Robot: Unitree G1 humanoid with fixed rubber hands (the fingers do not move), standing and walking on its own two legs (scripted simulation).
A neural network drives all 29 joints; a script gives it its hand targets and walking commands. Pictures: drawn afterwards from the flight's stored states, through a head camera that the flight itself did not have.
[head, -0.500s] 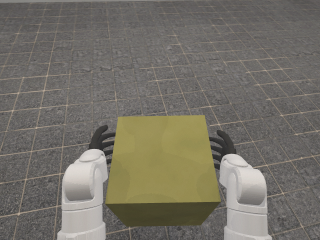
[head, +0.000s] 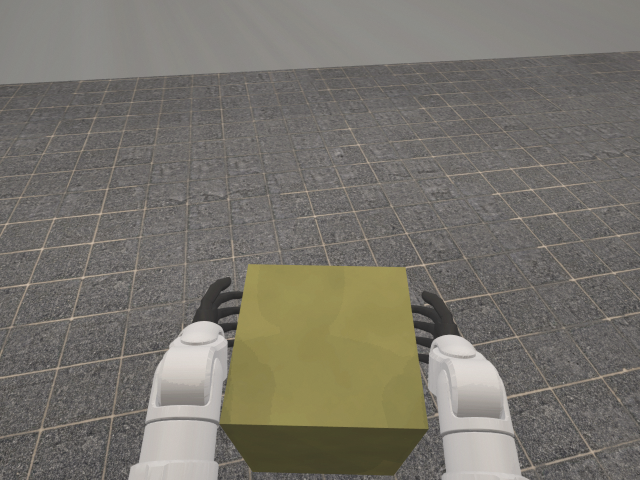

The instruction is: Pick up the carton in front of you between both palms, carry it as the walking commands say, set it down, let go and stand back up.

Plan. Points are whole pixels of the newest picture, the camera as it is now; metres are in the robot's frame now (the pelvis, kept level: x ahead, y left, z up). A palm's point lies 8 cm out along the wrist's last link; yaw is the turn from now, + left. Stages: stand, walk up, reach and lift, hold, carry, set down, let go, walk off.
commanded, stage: carry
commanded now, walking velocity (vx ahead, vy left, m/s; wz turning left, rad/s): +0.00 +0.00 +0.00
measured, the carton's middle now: (324, 375) +0.28 +0.00 -0.04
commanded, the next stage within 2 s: none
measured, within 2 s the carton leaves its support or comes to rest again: neither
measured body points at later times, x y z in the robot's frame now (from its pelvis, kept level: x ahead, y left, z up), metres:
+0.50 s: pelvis -0.04 -0.01 +0.00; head -0.07 -0.01 +0.45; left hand +0.27 +0.15 +0.05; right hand +0.26 -0.15 +0.03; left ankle -0.01 +0.09 -0.73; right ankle -0.07 -0.11 -0.73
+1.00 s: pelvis -0.05 -0.02 +0.00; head -0.08 -0.01 +0.45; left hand +0.26 +0.14 +0.04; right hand +0.25 -0.16 +0.03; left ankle -0.01 +0.10 -0.73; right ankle -0.07 -0.11 -0.73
